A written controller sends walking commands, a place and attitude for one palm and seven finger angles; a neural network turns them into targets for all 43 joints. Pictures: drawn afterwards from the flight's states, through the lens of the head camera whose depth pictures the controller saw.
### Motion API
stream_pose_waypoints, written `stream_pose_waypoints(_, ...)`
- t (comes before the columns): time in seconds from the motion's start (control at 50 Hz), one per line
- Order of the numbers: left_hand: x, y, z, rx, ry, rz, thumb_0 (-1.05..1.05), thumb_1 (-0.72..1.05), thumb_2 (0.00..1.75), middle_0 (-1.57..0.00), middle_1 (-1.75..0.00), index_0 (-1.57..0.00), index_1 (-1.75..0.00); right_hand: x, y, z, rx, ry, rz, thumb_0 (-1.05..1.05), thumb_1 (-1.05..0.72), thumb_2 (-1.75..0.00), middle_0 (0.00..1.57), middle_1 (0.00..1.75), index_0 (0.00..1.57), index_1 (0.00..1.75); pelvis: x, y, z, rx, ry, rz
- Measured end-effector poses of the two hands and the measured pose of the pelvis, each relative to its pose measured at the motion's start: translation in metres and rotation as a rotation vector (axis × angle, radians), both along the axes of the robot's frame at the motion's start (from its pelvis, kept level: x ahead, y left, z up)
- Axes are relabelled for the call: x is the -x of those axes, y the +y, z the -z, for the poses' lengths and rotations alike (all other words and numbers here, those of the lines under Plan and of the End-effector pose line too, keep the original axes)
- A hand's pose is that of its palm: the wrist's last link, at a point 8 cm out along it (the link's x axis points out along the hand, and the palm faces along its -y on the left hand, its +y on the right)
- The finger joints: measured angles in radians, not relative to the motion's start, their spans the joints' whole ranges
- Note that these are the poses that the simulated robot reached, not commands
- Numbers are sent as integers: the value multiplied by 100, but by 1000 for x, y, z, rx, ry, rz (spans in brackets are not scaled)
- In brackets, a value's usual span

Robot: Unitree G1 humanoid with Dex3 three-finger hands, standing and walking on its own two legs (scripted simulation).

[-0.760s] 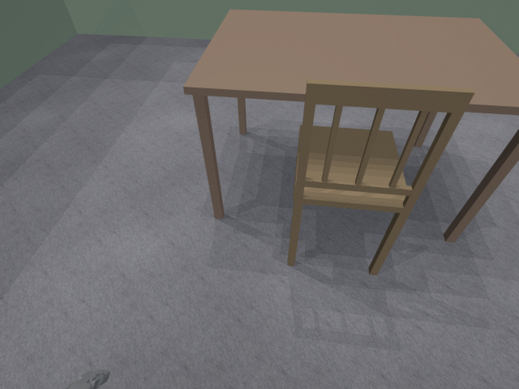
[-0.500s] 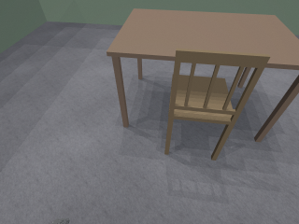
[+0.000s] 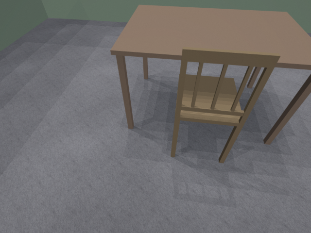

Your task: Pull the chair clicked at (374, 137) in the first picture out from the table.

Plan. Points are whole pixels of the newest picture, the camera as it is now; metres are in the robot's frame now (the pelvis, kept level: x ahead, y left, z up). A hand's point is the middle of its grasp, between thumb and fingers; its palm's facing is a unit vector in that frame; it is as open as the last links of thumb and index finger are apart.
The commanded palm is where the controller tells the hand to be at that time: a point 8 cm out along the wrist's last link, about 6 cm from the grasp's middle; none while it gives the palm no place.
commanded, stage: stand and wait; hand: left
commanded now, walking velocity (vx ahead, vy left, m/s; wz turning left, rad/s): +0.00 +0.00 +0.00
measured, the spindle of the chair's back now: (218, 88) +0.78 -0.27 -0.10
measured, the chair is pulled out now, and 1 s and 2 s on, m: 0.00 0.00 0.00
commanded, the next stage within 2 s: look at it before walking up in 0.06 s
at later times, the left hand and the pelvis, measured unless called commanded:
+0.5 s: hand out of the picture +0.09 +0.25 -0.15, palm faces -0.02 -0.94 -0.34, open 7.3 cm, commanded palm none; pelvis +0.01 +0.00 +0.00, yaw +0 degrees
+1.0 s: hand out of the picture +0.07 +0.23 -0.17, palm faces -0.04 -0.96 -0.29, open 7.3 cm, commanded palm none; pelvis +0.03 +0.00 +0.00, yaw -2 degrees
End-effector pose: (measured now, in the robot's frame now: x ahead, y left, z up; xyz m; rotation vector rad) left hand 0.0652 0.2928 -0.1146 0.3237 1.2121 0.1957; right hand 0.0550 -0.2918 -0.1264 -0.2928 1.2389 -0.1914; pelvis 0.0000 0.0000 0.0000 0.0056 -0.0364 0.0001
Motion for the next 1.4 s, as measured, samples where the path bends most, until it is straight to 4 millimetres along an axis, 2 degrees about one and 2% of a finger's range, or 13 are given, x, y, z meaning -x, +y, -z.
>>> stream_pose_waypoints(0.36, -14, -1, -1, 8, -25, 7, 1, 91, 90, -20, -30, -20, -30, -17, 4, -4, -1, -31, -8, 0, -90, -89, 20, 30, 20, 30, -4, 1, -1, 0, 5, 0)
stream_pose_waypoints(0.9, -13, -1, 2, 6, 8, -11, 1, 91, 90, -20, -30, -20, -30, -30, 7, -3, -2, -23, -13, 0, -90, -89, 20, 30, 20, 30, -15, 1, -2, 0, 11, 5)
stream_pose_waypoints(1.0, -4, -19, 17, 54, 76, -10, 1, 91, 90, -20, -30, -20, -30, -18, 19, 9, -47, 1, 29, 0, -90, -89, 20, 30, 20, 30, -30, -3, 4, -7, 19, 37)
stream_pose_waypoints(1.08, -2, -44, 26, 92, 155, 6, 1, 91, 90, -20, -30, -20, -30, 0, 21, 19, -86, 29, 105, 0, -90, -89, 20, 30, 20, 30, -45, -17, 8, -21, 26, 78)
stream_pose_waypoints(1.16, -24, -78, 28, 119, 165, 25, 1, 91, 90, -20, -30, -20, -30, 26, 7, 30, -106, 114, 174, 0, -90, -89, 20, 30, 21, 30, -62, -39, 12, -19, 26, 102)
stream_pose_waypoints(1.22, -41, -101, 35, 122, 114, 18, 1, 91, 90, -20, -30, -20, -30, 35, -11, 42, -112, 201, 195, 0, -90, -89, 20, 30, 20, 30, -76, -58, 22, -1, 22, 94)
stream_pose_waypoints(1.26, -45, -115, 35, 126, 94, -15, 1, 91, 90, -20, -30, -20, -30, 28, -20, 39, -113, 232, 193, 0, -90, -89, 20, 30, 20, 30, -88, -68, 20, 3, 20, 85)
stream_pose_waypoints(1.3, -45, -129, 33, 134, 108, -35, 1, 91, 90, -20, -30, -20, -30, 8, -30, 32, -111, 218, 191, 1, -90, -89, 20, 30, 20, 30, -101, -76, 14, 1, 21, 89)
stream_pose_waypoints(1.4, -47, -161, 30, 167, 205, -28, 1, 91, 90, -20, -30, -20, -30, -67, -46, 20, -108, 71, 195, 1, -91, -89, 20, 30, 20, 30, -134, -90, 5, 4, 35, 110)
